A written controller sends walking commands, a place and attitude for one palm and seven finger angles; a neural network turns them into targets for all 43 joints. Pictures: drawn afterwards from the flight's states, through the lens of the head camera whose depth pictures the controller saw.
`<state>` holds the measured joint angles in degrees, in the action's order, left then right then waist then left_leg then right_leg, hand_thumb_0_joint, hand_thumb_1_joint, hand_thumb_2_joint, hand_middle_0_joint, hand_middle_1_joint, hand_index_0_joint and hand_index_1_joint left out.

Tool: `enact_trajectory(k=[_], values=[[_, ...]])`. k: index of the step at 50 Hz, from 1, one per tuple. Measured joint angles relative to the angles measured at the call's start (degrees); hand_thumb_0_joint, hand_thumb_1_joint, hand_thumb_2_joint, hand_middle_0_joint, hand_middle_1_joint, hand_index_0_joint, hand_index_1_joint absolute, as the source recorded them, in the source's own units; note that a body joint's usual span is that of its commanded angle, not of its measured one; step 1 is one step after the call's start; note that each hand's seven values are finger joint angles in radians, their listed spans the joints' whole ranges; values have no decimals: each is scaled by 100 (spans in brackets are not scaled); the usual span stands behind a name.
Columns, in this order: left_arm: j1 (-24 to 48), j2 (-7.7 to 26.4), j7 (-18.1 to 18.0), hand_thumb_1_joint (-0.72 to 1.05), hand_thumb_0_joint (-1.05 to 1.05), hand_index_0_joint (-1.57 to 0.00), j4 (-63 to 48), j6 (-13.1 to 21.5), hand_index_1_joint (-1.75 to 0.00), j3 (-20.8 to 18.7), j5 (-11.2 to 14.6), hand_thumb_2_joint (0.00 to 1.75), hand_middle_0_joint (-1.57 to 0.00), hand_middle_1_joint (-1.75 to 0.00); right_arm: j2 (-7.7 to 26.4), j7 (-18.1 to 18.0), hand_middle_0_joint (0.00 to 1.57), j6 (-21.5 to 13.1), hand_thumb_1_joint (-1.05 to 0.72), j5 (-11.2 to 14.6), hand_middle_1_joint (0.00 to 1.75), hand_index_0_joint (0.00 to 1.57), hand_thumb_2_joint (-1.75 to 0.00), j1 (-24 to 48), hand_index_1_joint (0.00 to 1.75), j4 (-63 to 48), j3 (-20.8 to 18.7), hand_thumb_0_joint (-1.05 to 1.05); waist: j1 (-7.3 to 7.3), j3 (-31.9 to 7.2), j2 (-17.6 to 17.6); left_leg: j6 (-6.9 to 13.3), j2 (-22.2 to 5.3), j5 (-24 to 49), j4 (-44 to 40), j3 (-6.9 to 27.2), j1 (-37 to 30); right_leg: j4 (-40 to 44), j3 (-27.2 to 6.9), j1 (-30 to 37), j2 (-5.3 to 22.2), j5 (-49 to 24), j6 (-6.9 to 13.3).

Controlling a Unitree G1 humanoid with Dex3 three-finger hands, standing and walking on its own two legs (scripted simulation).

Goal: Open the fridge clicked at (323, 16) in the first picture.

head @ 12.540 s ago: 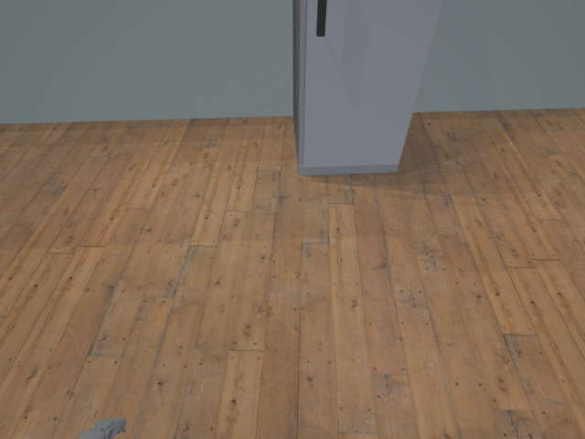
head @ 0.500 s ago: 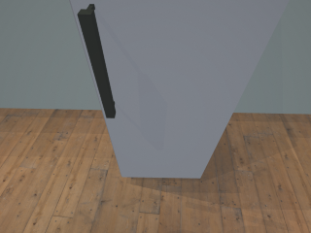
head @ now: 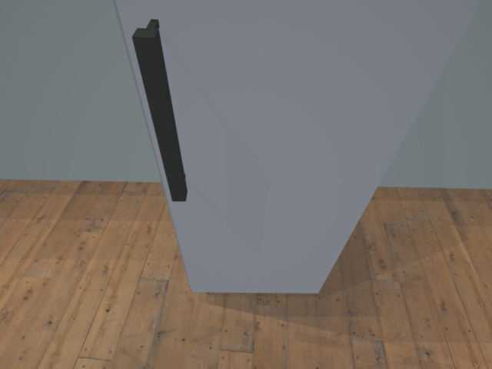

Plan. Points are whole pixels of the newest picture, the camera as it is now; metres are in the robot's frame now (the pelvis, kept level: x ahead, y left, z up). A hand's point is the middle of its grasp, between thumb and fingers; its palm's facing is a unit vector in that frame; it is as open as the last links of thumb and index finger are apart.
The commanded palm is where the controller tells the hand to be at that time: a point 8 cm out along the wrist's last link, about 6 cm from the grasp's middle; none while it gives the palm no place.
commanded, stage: come to a stop and stand still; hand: left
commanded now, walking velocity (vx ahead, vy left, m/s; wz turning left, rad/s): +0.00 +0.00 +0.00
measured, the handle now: (169, 126) +0.47 +0.17 +0.15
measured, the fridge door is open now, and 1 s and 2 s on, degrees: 0 0 0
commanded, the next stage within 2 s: look again from close up in 0.20 s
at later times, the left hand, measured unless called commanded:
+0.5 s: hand out of the picture +0.02 +0.20 -0.17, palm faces -0.01 -0.97 -0.23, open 7.3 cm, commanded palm none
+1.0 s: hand out of the picture +0.02 +0.18 -0.17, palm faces -0.02 -0.97 -0.23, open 7.3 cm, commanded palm none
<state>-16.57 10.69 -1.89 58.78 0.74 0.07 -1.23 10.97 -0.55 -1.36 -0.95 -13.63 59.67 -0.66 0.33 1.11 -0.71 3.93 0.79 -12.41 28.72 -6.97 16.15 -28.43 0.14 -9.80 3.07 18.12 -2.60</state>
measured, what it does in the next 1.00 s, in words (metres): stands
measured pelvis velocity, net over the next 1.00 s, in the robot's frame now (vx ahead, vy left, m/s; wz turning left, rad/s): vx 0.00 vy -0.01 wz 0.00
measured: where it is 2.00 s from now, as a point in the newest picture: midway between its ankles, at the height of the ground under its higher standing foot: outside the picture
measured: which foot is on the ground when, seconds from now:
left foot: down 0.00-1.00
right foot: down 0.00-1.00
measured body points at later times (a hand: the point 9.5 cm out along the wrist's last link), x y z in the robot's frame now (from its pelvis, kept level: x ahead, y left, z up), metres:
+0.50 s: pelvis +0.00 +0.00 +0.00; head +0.01 +0.01 +0.45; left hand +0.02 +0.25 -0.15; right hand +0.05 -0.25 -0.14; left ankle +0.04 +0.07 -0.74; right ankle -0.03 -0.15 -0.74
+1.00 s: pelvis +0.00 -0.01 +0.01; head +0.01 -0.01 +0.46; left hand +0.02 +0.23 -0.15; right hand +0.04 -0.27 -0.14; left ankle +0.04 +0.07 -0.74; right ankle -0.03 -0.15 -0.74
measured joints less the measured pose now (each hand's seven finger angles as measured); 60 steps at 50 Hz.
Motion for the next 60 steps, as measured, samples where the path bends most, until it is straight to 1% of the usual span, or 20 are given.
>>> enact_trajectory(k=[11, 25, 43, 56, 57, 58, 59, 60], values=[[38, 127, 37, 91, 1, -20, 97, -36, -30, 36, 0, 90, -20, -30, 76, 17, 20, 36, -91, 19, 30, 20, -90, 251, 30, 86, 21, 0, -44, 79, -60, -26, -27, -4, -71, 21, -133, 171, 20, 179, -34, -48, 7], [106, 242, 59, 91, 1, -20, 213, -42, -30, 43, 3, 90, -20, -30, 127, 38, 20, 55, -91, 25, 30, 20, -90, 300, 30, 258, 41, 0, -56, 114, -24, -33, 0, 121, -301, 13, -255, 333, 16, 267, -18, -140, 9], [172, 236, 79, 91, 1, -20, 314, -33, -30, 61, 13, 90, -20, -30, 170, 32, 20, 53, -91, 25, 30, 20, -90, 236, 30, 419, 39, 0, -30, 94, -21, -89, -13, 249, -523, 33, -357, 464, 35, 328, -44, -212, 59], [176, 216, 87, 91, 1, -20, 357, -19, -30, 74, 19, 90, -20, -30, 167, 24, 20, 46, -91, 29, 30, 20, -90, 262, 30, 456, 46, 0, -38, 103, -7, -155, -62, 275, -583, 58, -381, 510, 54, 346, -100, -220, 119], [174, 196, 32, 91, 1, -20, 352, -4, -30, 85, 5, 90, -20, -30, 181, 25, 20, 60, -91, 39, 30, 20, -90, 251, 30, 399, 50, 0, -23, 101, 31, -165, -93, 244, -488, 82, -310, 502, 77, 326, -126, -218, 123], [-82, 160, 38, 91, 1, -21, -512, -332, -30, -98, 206, 90, -20, -30, 179, -1, 20, 22, -91, 114, 30, 20, -90, 126, 30, 107, 42, 0, 13, 127, 38, -171, -94, 206, -386, 122, -241, 423, 118, 284, -127, -187, 130], [-362, 151, 20, 91, 2, -21, -1658, -496, -30, -274, 360, 90, -20, -30, 160, -100, 20, -185, -91, 193, 30, 20, -90, -57, 30, -224, 64, 0, -27, 188, -2, -180, -62, 188, -340, 140, -235, 266, 138, 235, -94, -116, 152], [-557, 175, -61, 90, 2, -21, -2607, -297, -31, -360, 488, 90, -21, -30, 141, -201, 20, -450, -91, 221, 30, 20, -90, -219, 30, -468, 90, 0, -93, 187, -48, -195, -22, 180, -310, 145, -217, 73, 145, 150, -52, -17, 195]])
